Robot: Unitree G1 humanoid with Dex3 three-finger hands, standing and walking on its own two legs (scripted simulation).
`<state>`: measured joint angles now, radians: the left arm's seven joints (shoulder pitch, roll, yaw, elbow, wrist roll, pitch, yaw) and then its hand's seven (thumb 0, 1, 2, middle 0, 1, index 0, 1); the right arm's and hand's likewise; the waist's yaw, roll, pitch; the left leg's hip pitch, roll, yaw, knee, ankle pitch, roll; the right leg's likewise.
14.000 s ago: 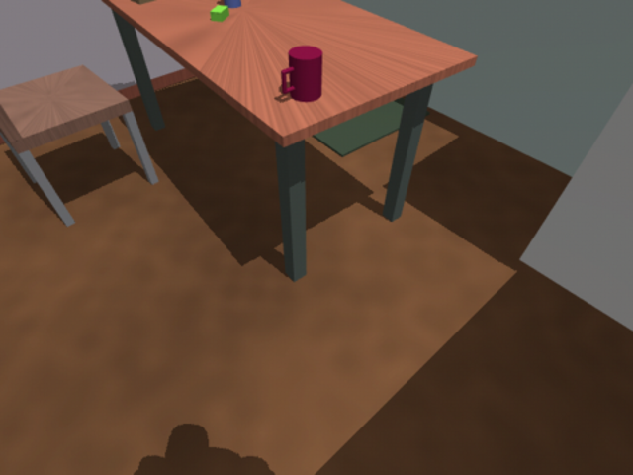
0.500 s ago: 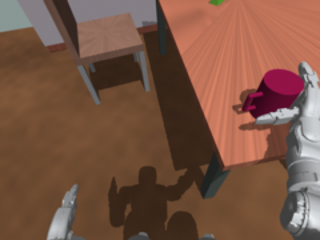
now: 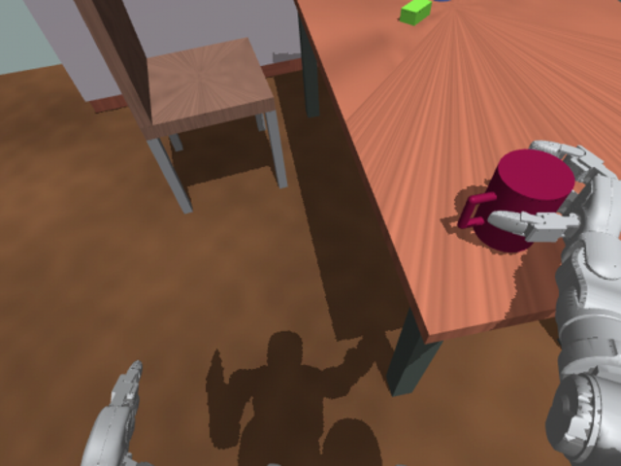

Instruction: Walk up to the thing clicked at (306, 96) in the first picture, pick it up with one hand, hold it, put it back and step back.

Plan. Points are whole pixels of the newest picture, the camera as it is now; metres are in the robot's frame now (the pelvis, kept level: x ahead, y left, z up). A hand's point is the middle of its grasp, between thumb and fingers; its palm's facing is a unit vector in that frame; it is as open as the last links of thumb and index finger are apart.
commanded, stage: close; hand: right
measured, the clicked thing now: (505, 205) +0.47 -0.20 +0.07
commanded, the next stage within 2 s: settle in 0.08 s
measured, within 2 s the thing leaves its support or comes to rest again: leaves its support in 0.54 s
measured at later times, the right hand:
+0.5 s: hand (536, 198) +0.46 -0.23 +0.09, palm faces +0.22 +0.98 +0.02, open 11.7 cm
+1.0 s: hand (545, 177) +0.46 -0.23 +0.13, palm faces +0.22 +0.97 -0.01, open 11.7 cm
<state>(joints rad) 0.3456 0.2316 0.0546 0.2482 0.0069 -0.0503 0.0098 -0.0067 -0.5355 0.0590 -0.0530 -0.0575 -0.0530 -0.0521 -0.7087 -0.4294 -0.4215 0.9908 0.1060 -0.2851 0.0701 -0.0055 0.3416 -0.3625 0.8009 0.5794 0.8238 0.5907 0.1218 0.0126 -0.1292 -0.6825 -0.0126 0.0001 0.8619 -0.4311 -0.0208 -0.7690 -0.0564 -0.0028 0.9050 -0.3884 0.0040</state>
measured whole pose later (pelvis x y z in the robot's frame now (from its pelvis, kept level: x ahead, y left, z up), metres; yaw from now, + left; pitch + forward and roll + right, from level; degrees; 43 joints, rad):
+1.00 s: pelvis +0.01 +0.00 +0.02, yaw +0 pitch +10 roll +1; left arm 0.29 0.23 0.06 0.39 -0.01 -0.08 0.04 -0.01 -0.53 0.06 -0.06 -0.06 -0.06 -0.06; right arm -0.67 -0.41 -0.38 0.88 0.10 -0.16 0.06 -0.01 0.61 -0.93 0.64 1.08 0.65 1.09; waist 0.10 0.00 -0.09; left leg -0.52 -0.01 -0.01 0.73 -0.38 -0.02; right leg -0.60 -0.05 -0.02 0.77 -0.35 0.00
